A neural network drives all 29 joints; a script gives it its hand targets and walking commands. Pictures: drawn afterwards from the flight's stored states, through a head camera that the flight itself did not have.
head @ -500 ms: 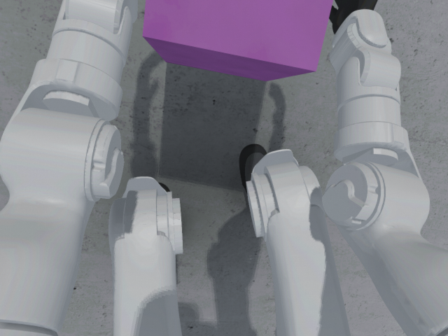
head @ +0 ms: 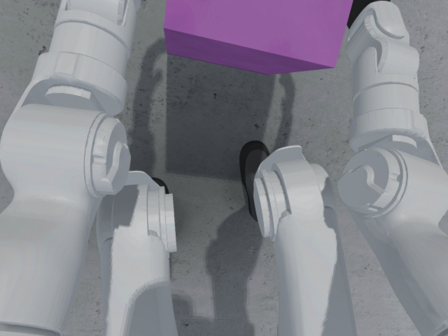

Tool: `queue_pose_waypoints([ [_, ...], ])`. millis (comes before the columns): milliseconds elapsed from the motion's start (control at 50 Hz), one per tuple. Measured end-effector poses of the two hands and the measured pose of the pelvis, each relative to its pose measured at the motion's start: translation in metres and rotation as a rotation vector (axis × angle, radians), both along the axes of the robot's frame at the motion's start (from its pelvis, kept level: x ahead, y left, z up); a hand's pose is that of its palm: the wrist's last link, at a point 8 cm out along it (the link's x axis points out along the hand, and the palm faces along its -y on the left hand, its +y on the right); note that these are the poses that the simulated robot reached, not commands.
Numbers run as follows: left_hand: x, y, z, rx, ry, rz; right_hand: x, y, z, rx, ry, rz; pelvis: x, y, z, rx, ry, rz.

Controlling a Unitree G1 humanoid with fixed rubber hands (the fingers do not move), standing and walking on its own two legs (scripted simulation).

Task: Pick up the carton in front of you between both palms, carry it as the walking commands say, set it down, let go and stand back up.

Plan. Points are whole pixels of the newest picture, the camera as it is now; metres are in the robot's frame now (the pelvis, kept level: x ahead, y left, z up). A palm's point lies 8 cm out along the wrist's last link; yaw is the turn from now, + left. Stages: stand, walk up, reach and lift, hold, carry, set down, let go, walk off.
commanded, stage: set down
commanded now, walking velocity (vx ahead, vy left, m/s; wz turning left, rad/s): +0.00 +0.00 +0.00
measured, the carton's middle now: out of the picture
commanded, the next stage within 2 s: let go in 1.50 s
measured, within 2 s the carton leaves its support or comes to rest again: neither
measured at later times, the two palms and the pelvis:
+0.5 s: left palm out of the picture +0.60 +0.10 -0.19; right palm (376, 12) +0.49 -0.27 -0.18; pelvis -0.01 -0.01 -0.01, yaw +0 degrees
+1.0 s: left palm out of the picture +0.62 +0.10 -0.02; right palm out of the picture +0.50 -0.27 -0.02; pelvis -0.01 -0.01 +0.08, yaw +0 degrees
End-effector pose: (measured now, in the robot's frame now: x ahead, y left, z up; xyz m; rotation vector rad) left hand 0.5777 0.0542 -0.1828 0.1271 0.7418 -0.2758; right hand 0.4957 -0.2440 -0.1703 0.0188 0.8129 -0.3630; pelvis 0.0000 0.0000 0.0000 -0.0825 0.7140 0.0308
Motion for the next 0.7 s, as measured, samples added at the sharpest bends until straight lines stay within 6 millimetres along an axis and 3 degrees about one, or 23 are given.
queue_pose_waypoints([
  [240, 0.0, 0.003, -0.009, 0.006, -0.026, -0.015, -0.004, 0.0, -0.005, 0.001, 0.001, 0.004, -0.002, -0.001, -0.004, -0.011, -0.023, -0.005],
  [400, 0.005, 0.051, -0.021, 0.105, -0.04, 0.064, -0.012, -0.015, -0.017, -0.027, -0.008, -0.048, -0.008, -0.006, -0.004, -0.008, -0.036, -0.006],
  [460, 0.013, 0.054, -0.012, 0.104, -0.065, 0.064, -0.009, -0.021, -0.016, -0.025, -0.032, -0.054, -0.009, -0.008, -0.006, -0.004, -0.035, -0.003],
  [540, 0.026, 0.045, 0.008, 0.085, -0.107, 0.06, -0.003, -0.024, -0.005, -0.02, -0.081, -0.061, -0.011, -0.011, -0.007, 0.0, -0.037, -0.003],
  [700, 0.037, 0.03, 0.068, 0.099, -0.145, 0.063, 0.004, -0.02, 0.049, -0.007, -0.171, -0.077, -0.013, -0.013, 0.013, 0.018, -0.021, -0.03],
])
